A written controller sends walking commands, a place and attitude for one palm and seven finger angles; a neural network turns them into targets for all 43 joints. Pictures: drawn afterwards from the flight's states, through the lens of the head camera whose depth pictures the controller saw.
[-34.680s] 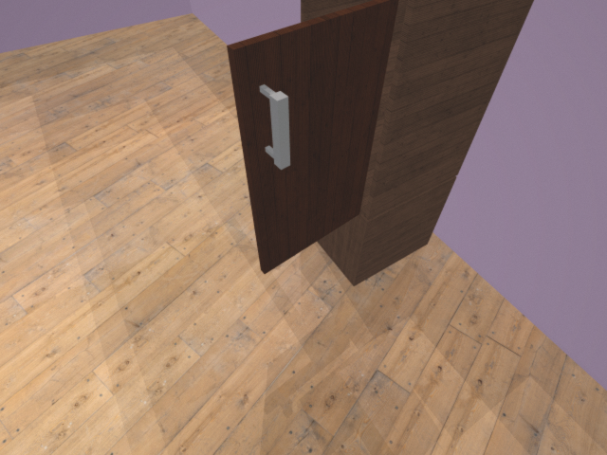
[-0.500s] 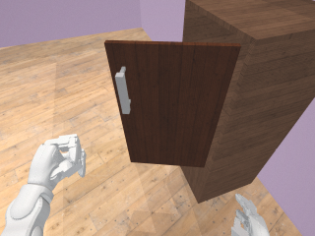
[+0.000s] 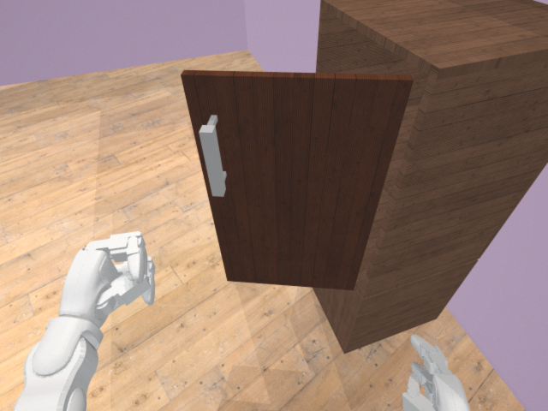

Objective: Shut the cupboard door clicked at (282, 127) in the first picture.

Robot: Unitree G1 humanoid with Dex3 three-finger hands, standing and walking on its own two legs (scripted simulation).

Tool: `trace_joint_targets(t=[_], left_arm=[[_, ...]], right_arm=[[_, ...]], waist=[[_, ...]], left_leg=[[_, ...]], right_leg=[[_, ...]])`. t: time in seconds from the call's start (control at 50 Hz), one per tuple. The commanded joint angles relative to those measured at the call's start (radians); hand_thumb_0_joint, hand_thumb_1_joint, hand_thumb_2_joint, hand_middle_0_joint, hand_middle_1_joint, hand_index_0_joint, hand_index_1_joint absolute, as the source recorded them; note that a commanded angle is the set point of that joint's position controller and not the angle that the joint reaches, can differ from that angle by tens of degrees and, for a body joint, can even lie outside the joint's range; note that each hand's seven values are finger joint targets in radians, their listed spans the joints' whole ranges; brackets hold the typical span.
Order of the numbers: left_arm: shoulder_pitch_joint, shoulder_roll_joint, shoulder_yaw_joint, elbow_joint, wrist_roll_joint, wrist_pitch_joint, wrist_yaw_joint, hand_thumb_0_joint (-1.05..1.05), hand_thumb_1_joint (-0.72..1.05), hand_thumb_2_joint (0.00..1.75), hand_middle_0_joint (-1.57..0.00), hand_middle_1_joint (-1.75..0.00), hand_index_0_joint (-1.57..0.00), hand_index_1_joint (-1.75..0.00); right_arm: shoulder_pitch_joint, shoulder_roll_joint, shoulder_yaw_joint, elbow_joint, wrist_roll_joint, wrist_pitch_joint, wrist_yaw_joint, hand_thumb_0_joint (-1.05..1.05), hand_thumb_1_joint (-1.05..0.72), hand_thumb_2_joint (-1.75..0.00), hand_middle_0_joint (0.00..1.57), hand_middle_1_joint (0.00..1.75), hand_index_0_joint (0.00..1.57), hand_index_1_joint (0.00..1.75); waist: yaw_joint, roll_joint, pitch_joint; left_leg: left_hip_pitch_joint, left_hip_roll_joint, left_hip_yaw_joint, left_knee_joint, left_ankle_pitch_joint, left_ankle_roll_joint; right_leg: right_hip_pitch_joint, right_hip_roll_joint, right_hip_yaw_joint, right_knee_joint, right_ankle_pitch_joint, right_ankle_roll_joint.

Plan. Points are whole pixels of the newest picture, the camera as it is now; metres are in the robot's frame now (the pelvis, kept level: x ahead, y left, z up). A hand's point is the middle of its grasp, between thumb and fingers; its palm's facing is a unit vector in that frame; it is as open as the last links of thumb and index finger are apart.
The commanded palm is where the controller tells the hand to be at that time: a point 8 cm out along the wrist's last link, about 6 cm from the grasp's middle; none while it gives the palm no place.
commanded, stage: bring the fist close to the handle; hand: left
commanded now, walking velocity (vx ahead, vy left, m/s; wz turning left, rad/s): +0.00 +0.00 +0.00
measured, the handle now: (216, 156) +0.50 +0.16 +0.12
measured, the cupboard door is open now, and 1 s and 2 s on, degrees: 65 65 60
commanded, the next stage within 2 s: push the door shut along its arc in 1.28 s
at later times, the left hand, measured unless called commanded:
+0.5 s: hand (193, 234) +0.31 +0.15 +0.13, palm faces +0.00 -1.00 -0.04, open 3.1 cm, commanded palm +0.30 +0.19 +0.13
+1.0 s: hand (225, 192) +0.40 +0.12 +0.13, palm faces +0.01 -1.00 -0.03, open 3.1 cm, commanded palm +0.36 +0.17 +0.13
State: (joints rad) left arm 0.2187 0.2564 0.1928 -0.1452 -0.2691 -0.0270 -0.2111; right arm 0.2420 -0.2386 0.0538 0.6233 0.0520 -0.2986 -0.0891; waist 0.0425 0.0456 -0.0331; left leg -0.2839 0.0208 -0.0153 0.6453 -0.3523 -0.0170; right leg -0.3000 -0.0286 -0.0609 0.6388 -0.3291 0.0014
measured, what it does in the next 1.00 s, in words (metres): stands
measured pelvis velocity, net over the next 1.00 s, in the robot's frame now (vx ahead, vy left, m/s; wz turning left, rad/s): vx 0.00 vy -0.01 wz -0.04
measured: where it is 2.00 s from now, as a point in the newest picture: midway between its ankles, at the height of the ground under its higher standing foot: outside the picture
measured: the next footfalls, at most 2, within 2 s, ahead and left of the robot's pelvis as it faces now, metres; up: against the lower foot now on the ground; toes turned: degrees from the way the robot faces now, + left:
none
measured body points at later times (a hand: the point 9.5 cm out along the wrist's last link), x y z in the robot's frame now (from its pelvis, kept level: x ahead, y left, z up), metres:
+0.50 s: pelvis +0.01 +0.00 +0.00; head +0.00 -0.02 +0.45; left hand +0.31 +0.20 +0.13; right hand +0.17 -0.23 -0.08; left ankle +0.00 +0.13 -0.72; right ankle +0.01 -0.12 -0.72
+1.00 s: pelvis +0.00 -0.01 +0.00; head +0.01 -0.02 +0.45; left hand +0.39 +0.17 +0.13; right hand +0.13 -0.25 -0.10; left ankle +0.00 +0.13 -0.72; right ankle +0.01 -0.12 -0.72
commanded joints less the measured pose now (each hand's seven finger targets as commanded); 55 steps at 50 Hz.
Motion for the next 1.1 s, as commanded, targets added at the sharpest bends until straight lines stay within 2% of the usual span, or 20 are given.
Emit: trace_joint_targets(t=[0.0, 0.1, 0.14, 0.2, 0.38, 0.46, 0.5, 0.54, 0.6, 0.64, 0.7, 0.72, 0.74, 0.86, 0.9, 0.92, 0.96, 1.0, 1.04, 1.08], left_arm=[[-0.310, 0.130, 0.043, -0.183, -0.007, -0.080, 0.013, 0.00, 0.90, 0.90, -1.30, -1.50, -1.30, -1.50], [-0.376, 0.141, 0.047, -0.088, 0.009, -0.055, 0.028, 0.00, 0.90, 0.90, -1.30, -1.50, -1.30, -1.50], [-0.402, 0.105, 0.021, -0.086, 0.012, -0.051, 0.040, 0.00, 0.90, 0.90, -1.30, -1.50, -1.30, -1.50], [-0.414, 0.131, 0.050, -0.070, 0.023, -0.051, 0.065, 0.00, 0.90, 0.90, -1.30, -1.50, -1.30, -1.50], [-0.469, 0.053, -0.018, -0.059, 0.057, -0.052, 0.115, 0.00, 0.90, 0.90, -1.30, -1.50, -1.30, -1.50], [-0.595, 0.071, -0.021, -0.032, 0.072, -0.050, 0.138, 0.00, 0.90, 0.90, -1.30, -1.50, -1.30, -1.50], [-0.632, 0.081, -0.017, -0.007, 0.075, -0.052, 0.148, 0.00, 0.90, 0.90, -1.30, -1.50, -1.30, -1.50], [-0.662, 0.055, -0.033, 0.020, 0.076, -0.055, 0.150, 0.00, 0.90, 0.90, -1.30, -1.50, -1.30, -1.50], [-0.721, 0.071, -0.027, 0.101, 0.081, -0.053, 0.159, 0.00, 0.90, 0.90, -1.30, -1.50, -1.30, -1.50], [-0.773, 0.035, -0.058, 0.145, 0.082, -0.051, 0.160, 0.00, 0.90, 0.90, -1.30, -1.50, -1.30, -1.50], [-0.834, 0.072, -0.028, 0.215, 0.090, -0.055, 0.172, 0.00, 0.90, 0.90, -1.30, -1.50, -1.30, -1.50], [-0.854, 0.038, -0.054, 0.227, 0.089, -0.057, 0.172, 0.00, 0.90, 0.90, -1.30, -1.50, -1.30, -1.50], [-0.890, 0.073, -0.025, 0.250, 0.091, -0.061, 0.178, 0.00, 0.90, 0.90, -1.30, -1.50, -1.30, -1.50], [-1.042, 0.077, -0.021, 0.375, 0.101, -0.096, 0.197, 0.00, 0.90, 0.90, -1.30, -1.50, -1.30, -1.50], [-1.006, 0.135, 0.037, 0.422, 0.108, -0.110, 0.201, 0.00, 0.90, 0.90, -1.30, -1.50, -1.30, -1.50], [-0.997, 0.097, 0.010, 0.410, 0.105, -0.119, 0.195, 0.00, 0.90, 0.90, -1.30, -1.50, -1.30, -1.50], [-0.983, 0.090, 0.011, 0.407, 0.100, -0.135, 0.184, 0.00, 0.90, 0.90, -1.30, -1.50, -1.30, -1.50], [-0.921, 0.125, 0.049, 0.409, 0.100, -0.145, 0.178, 0.00, 0.90, 0.90, -1.30, -1.50, -1.30, -1.50], [-0.945, 0.087, 0.013, 0.380, 0.095, -0.149, 0.168, 0.00, 0.90, 0.90, -1.30, -1.50, -1.30, -1.50], [-0.922, 0.105, 0.035, 0.359, 0.089, -0.151, 0.166, 0.00, 0.90, 0.90, -1.30, -1.50, -1.30, -1.50]], right_arm=[[-0.110, -0.110, -0.041, -0.145, 0.001, -0.069, -0.012, 0.00, -0.90, -0.90, 0.20, 0.30, 0.20, 0.30], [-0.111, -0.111, -0.041, -0.132, 0.003, -0.057, -0.010, 0.00, -0.90, -0.90, 0.20, 0.30, 0.20, 0.30], [-0.118, -0.104, -0.041, -0.142, 0.002, -0.054, -0.006, 0.00, -0.90, -0.90, 0.20, 0.30, 0.20, 0.30], [-0.110, -0.105, -0.044, -0.139, -0.003, -0.044, 0.002, 0.00, -0.90, -0.90, 0.20, 0.30, 0.20, 0.30], [-0.101, -0.099, -0.052, -0.145, -0.006, -0.009, 0.029, 0.00, -0.90, -0.90, 0.20, 0.30, 0.20, 0.30], [-0.105, -0.099, -0.052, -0.133, -0.006, 0.011, 0.027, 0.00, -0.90, -0.90, 0.20, 0.30, 0.20, 0.30], [-0.102, -0.103, -0.052, -0.128, -0.008, 0.020, 0.026, 0.00, -0.90, -0.90, 0.20, 0.30, 0.20, 0.30], [-0.108, -0.097, -0.052, -0.125, -0.006, 0.028, 0.028, 0.00, -0.90, -0.90, 0.20, 0.30, 0.20, 0.30], [-0.099, -0.104, -0.053, -0.113, -0.004, 0.041, 0.027, 0.00, -0.90, -0.90, 0.20, 0.30, 0.20, 0.30], [-0.099, -0.101, -0.053, -0.111, -0.003, 0.048, 0.027, 0.00, -0.90, -0.90, 0.20, 0.30, 0.20, 0.30], [-0.088, -0.108, -0.056, -0.100, -0.004, 0.064, 0.026, 0.00, -0.90, -0.90, 0.20, 0.30, 0.20, 0.30], [-0.089, -0.104, -0.055, -0.105, -0.004, 0.067, 0.029, 0.00, -0.90, -0.90, 0.20, 0.30, 0.20, 0.30], [-0.083, -0.108, -0.057, -0.099, -0.003, 0.073, 0.028, 0.00, -0.90, -0.90, 0.20, 0.30, 0.20, 0.30], [-0.060, -0.109, -0.061, -0.084, -0.006, 0.100, 0.031, 0.00, -0.90, -0.90, 0.20, 0.30, 0.20, 0.30], [-0.047, -0.117, -0.068, -0.083, -0.009, 0.110, 0.032, 0.00, -0.90, -0.90, 0.20, 0.30, 0.20, 0.30], [-0.051, -0.111, -0.068, -0.094, -0.009, 0.111, 0.035, 0.00, -0.90, -0.90, 0.20, 0.30, 0.20, 0.30], [-0.042, -0.111, -0.072, -0.098, -0.008, 0.114, 0.041, 0.00, -0.90, -0.90, 0.20, 0.30, 0.20, 0.30], [-0.034, -0.118, -0.078, -0.104, -0.009, 0.122, 0.044, 0.00, -0.90, -0.90, 0.20, 0.30, 0.20, 0.30], [-0.033, -0.114, -0.079, -0.108, -0.004, 0.124, 0.046, 0.00, -0.90, -0.90, 0.20, 0.30, 0.20, 0.30], [-0.029, -0.117, -0.085, -0.111, -0.004, 0.125, 0.046, 0.00, -0.90, -0.90, 0.20, 0.30, 0.20, 0.30]], waist=[[-0.021, -0.007, -0.107], [-0.017, -0.032, -0.106], [-0.012, -0.024, -0.134], [-0.001, -0.037, -0.170], [-0.018, -0.046, -0.182], [-0.030, -0.025, -0.171], [-0.033, -0.066, -0.189], [-0.035, -0.029, -0.198], [-0.039, -0.056, -0.189], [-0.049, -0.059, -0.185], [-0.048, -0.074, -0.192], [-0.050, -0.075, -0.211], [-0.051, -0.078, -0.215], [-0.063, -0.071, -0.243], [-0.039, -0.078, -0.269], [-0.041, -0.060, -0.288], [-0.039, -0.076, -0.311], [-0.019, -0.084, -0.320], [-0.038, -0.072, -0.300], [-0.033, -0.086, -0.306]], left_leg=[[0.032, -0.028, 0.012, -0.106, 0.143, 0.039], [0.023, -0.025, 0.013, -0.115, 0.164, 0.036], [0.035, -0.026, 0.018, -0.120, 0.175, 0.033], [0.044, -0.022, 0.020, -0.119, 0.235, 0.031], [0.063, -0.018, 0.038, -0.118, 0.300, 0.024], [0.070, -0.018, 0.038, -0.124, 0.266, 0.025], [0.069, -0.018, 0.037, -0.123, 0.256, 0.028], [0.080, -0.020, 0.043, -0.121, 0.268, 0.026], [0.066, -0.019, 0.039, -0.124, 0.240, 0.024], [0.067, -0.020, 0.041, -0.123, 0.229, 0.025], [0.058, -0.019, 0.041, -0.121, 0.230, 0.027], [0.062, -0.022, 0.043, -0.119, 0.241, 0.028], [0.057, -0.021, 0.043, -0.117, 0.244, 0.027], [0.042, -0.024, 0.050, -0.106, 0.241, 0.028], [0.034, -0.022, 0.049, -0.108, 0.258, 0.028], [0.042, -0.025, 0.056, -0.109, 0.278, 0.029], [0.047, -0.024, 0.064, -0.105, 0.315, 0.029], [0.035, -0.022, 0.065, -0.110, 0.340, 0.029], [0.044, -0.023, 0.071, -0.106, 0.342, 0.032], [0.045, -0.023, 0.074, -0.109, 0.336, 0.033]], right_leg=[[0.010, 0.022, 0.012, -0.126, 0.099, 0.000], [0.021, 0.019, 0.009, -0.124, 0.127, -0.002], [0.027, 0.017, 0.006, -0.119, 0.143, -0.002], [0.064, 0.018, 0.002, -0.104, 0.213, -0.007], [0.063, 0.022, -0.005, -0.091, 0.304, -0.006], [0.049, 0.023, 0.003, -0.102, 0.263, -0.008], [0.060, 0.021, 0.007, -0.108, 0.254, -0.006], [0.057, 0.021, 0.009, -0.106, 0.273, -0.009], [0.051, 0.021, 0.009, -0.112, 0.241, -0.009], [0.034, 0.022, 0.011, -0.117, 0.237, -0.007], [0.041, 0.020, 0.015, -0.117, 0.239, -0.008], [0.045, 0.019, 0.019, -0.114, 0.257, -0.007], [0.046, 0.020, 0.019, -0.112, 0.262, -0.009], [0.040, 0.019, 0.031, -0.106, 0.273, -0.007], [0.072, 0.018, 0.033, -0.100, 0.287, -0.011], [0.083, 0.016, 0.036, -0.095, 0.322, -0.011], [0.104, 0.019, 0.034, -0.088, 0.381, -0.010], [0.138, 0.018, 0.031, -0.083, 0.413, -0.013], [0.113, 0.022, 0.033, -0.086, 0.430, -0.009], [0.120, 0.024, 0.034, -0.092, 0.429, -0.006]])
